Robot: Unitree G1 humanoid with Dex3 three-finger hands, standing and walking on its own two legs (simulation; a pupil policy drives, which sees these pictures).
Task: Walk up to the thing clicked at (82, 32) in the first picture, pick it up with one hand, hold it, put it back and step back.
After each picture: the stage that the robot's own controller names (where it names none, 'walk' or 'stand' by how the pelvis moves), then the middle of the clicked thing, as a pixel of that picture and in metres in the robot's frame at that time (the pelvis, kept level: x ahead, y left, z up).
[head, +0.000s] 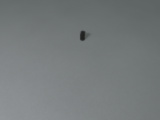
stand; (82, 35) +1.65 -0.02 -0.72
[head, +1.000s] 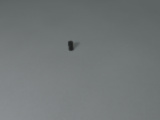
walk; (70, 45) +1.51 +0.22 -0.71
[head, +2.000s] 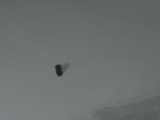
walk; (59, 70) +1.03 +0.28 -0.72
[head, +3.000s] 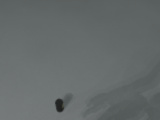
walk; (59, 105) +0.65 +0.20 -0.70
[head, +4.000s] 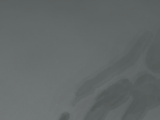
stand; out of the picture +0.43 +0.16 -0.70
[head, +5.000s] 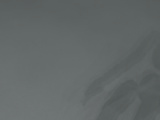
stand; out of the picture +0.38 +0.17 -0.72
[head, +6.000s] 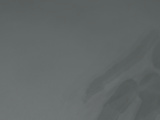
stand; out of the picture +0.39 +0.18 -0.73
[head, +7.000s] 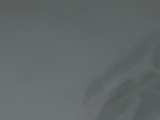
stand; out of the picture +0.38 +0.18 -0.73
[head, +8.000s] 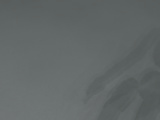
stand; out of the picture +0.37 +0.18 -0.73
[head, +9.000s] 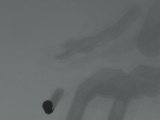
go down; (48, 107) +0.42 +0.17 -0.60
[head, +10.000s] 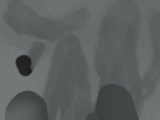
go down; (24, 66) +0.47 +0.20 -0.31
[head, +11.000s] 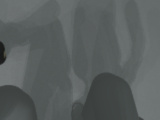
close in; out of the picture +0.47 +0.22 -0.26
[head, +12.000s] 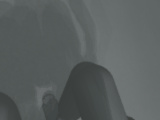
close; out of the picture +0.46 +0.25 -0.23
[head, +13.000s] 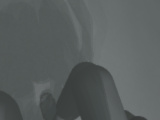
lift; out of the picture +0.44 +0.24 -0.24
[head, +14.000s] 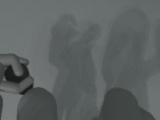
lift; (20, 80) +0.34 +0.22 -0.10
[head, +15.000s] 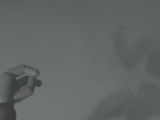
close; out of the picture +0.31 +0.25 -0.68
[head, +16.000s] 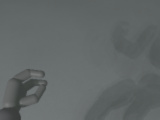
close; out of the picture +0.31 +0.26 -0.70
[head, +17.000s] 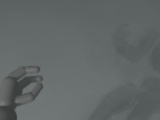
stand; out of the picture +0.30 +0.26 -0.70
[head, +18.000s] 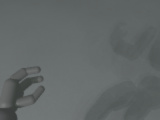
stand; out of the picture +0.30 +0.27 -0.69
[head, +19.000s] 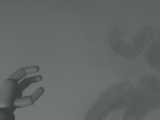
stand; out of the picture +0.28 +0.27 -0.69
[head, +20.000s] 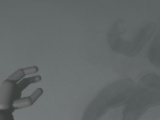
stand; out of the picture +0.28 +0.28 -0.68
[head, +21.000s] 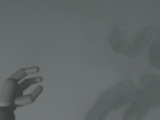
stand; out of the picture +0.27 +0.29 -0.70
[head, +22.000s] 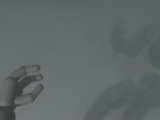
stand; out of the picture +0.25 +0.30 -0.69
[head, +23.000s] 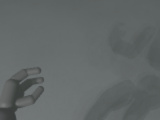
stand; out of the picture +0.24 +0.30 -0.70
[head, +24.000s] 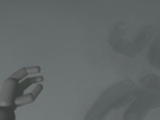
stand; out of the picture +0.22 +0.32 -0.70
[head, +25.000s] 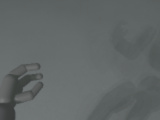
stand; out of the picture +0.19 +0.33 -0.70
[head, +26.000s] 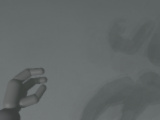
stand; out of the picture +0.19 +0.35 -0.68
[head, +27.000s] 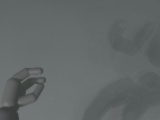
close; out of the picture +0.16 +0.36 -0.69
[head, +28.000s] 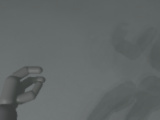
close; out of the picture +0.13 +0.37 -0.70
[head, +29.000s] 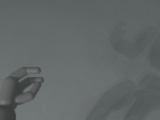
close; out of the picture +0.11 +0.39 -0.70
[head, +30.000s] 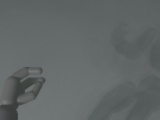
close; out of the picture +0.07 +0.41 -0.71
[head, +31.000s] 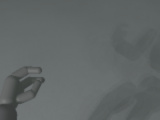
close; out of the picture +0.05 +0.43 -0.71
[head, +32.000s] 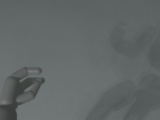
close; out of the picture +0.02 +0.45 -0.70
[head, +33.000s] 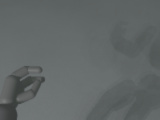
close; out of the picture -0.01 +0.46 -0.70
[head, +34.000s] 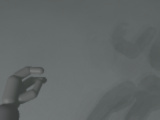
close; out of the picture -0.04 +0.49 -0.70
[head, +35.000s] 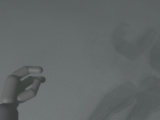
close; out of the picture -0.07 +0.51 -0.71
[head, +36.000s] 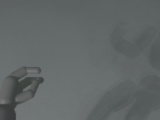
close; out of the picture -0.11 +0.53 -0.71
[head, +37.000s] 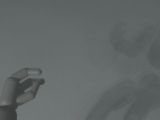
close; out of the picture -0.14 +0.55 -0.70
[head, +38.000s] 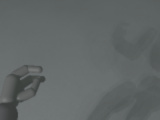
close; out of the picture -0.18 +0.58 -0.71
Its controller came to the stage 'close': yes
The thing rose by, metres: 0.25
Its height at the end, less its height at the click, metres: -0.02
